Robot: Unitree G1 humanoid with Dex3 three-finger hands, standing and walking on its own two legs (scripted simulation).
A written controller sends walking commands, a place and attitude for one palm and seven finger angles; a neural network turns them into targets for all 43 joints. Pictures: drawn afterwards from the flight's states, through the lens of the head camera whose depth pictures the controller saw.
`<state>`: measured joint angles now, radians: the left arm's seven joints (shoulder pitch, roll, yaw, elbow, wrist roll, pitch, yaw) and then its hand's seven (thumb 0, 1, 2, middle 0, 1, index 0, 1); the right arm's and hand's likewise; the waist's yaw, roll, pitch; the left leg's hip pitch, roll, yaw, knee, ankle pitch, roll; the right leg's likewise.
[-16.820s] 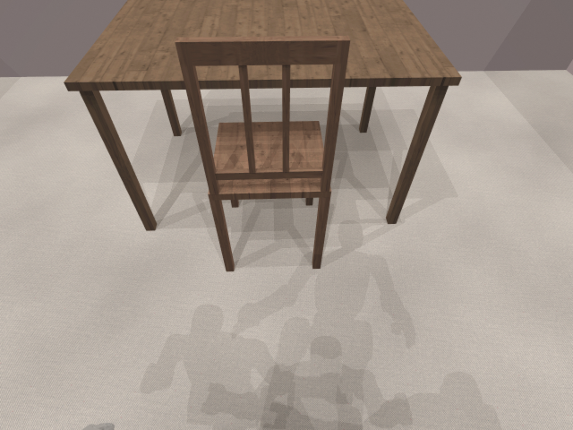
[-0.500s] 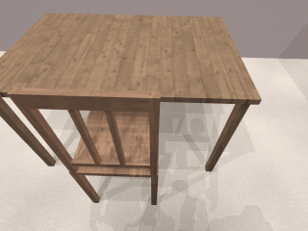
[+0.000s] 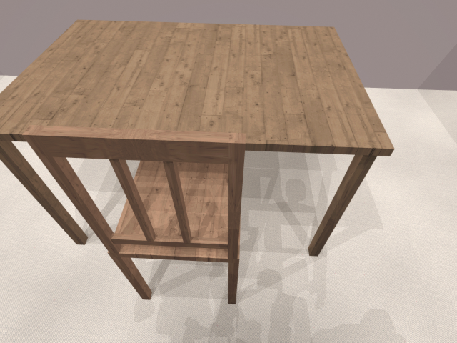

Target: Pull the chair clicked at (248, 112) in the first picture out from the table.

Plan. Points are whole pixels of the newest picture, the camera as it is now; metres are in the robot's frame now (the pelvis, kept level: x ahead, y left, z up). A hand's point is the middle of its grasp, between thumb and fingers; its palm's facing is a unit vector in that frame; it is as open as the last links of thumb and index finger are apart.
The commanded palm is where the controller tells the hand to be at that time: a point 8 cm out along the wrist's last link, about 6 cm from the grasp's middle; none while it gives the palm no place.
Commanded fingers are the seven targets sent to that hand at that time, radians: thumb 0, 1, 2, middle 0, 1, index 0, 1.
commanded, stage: raise the hand toward the chair's back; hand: left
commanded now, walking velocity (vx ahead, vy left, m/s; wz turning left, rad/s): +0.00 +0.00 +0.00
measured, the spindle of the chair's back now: (136, 204) +0.41 +0.24 -0.06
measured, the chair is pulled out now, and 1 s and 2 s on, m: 0.00 0.00 0.00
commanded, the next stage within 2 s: none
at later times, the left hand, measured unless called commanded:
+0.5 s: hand (126, 340) +0.14 +0.18 -0.06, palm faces +0.10 -0.99 -0.06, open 10.6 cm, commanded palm +0.13 +0.23 -0.06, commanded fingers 0.00 0.20 0.60 -0.13 -0.19 -0.13 -0.19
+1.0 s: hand (123, 308) +0.19 +0.20 -0.05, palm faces +0.01 -1.00 -0.05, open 14.9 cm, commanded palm +0.16 +0.26 -0.04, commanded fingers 0.00 -0.38 0.35 -0.07 -0.10 -0.07 -0.10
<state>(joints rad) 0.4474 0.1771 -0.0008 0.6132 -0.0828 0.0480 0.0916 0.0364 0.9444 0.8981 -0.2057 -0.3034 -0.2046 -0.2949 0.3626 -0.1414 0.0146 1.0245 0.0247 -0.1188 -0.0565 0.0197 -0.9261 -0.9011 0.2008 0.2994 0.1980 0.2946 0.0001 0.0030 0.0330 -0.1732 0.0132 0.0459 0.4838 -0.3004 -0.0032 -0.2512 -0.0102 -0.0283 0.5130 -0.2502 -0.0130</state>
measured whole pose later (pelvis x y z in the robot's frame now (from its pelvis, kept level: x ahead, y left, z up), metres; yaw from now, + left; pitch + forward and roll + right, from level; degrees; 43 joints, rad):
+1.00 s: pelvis -0.03 +0.01 -0.09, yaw +2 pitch +17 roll -2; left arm 0.42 0.23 0.15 -0.02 -0.25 -0.43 -0.24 0.00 -0.16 0.45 -0.10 -0.14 -0.10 -0.13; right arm 0.23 -0.26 -0.04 0.55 0.03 -0.23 -0.05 0.02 -0.91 -0.90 0.20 0.30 0.20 0.29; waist -0.03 0.02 -0.14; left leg -0.91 0.01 -0.02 1.19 -0.57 0.01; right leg -0.93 -0.04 -0.08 1.13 -0.48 0.00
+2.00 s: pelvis -0.02 +0.01 -0.08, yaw +3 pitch +16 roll -2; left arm 0.28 0.27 0.22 0.11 -0.29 -0.41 -0.32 -0.01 -0.50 0.30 -0.06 -0.08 -0.06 -0.08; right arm 0.23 -0.25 0.01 0.54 0.03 -0.21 -0.03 0.02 -0.91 -0.90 0.20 0.30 0.20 0.29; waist -0.03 0.03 -0.13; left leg -0.84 0.01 -0.03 1.11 -0.54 0.01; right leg -0.86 -0.03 -0.09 1.05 -0.46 0.00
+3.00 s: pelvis -0.03 +0.02 -0.10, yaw +2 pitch +19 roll -2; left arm 0.13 0.26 0.20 0.21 -0.26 -0.44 -0.29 -0.01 -0.50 0.30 -0.06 -0.08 -0.06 -0.08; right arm 0.21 -0.25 0.02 0.55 0.02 -0.19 -0.02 0.01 -0.91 -0.90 0.20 0.30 0.20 0.29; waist -0.03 0.02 -0.15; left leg -0.99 0.00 -0.02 1.22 -0.57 0.02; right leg -1.01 -0.04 -0.08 1.16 -0.48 0.00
